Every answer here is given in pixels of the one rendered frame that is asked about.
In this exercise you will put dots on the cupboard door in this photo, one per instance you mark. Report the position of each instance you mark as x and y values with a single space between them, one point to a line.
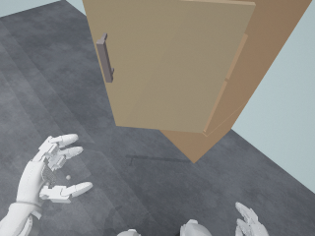
170 57

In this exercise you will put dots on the left robot hand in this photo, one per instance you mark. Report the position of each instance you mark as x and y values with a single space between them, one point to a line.
32 187

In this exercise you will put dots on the right robot thigh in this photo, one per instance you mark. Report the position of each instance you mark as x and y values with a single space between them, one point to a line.
194 229

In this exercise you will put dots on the robot right shin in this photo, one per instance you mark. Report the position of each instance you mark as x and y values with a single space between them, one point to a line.
192 221

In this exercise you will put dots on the robot left forearm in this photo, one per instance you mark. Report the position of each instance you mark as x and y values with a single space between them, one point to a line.
22 219

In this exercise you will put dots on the handle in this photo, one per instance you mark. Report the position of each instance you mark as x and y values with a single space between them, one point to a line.
104 58

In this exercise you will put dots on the right robot hand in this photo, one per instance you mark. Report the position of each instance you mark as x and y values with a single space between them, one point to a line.
251 218

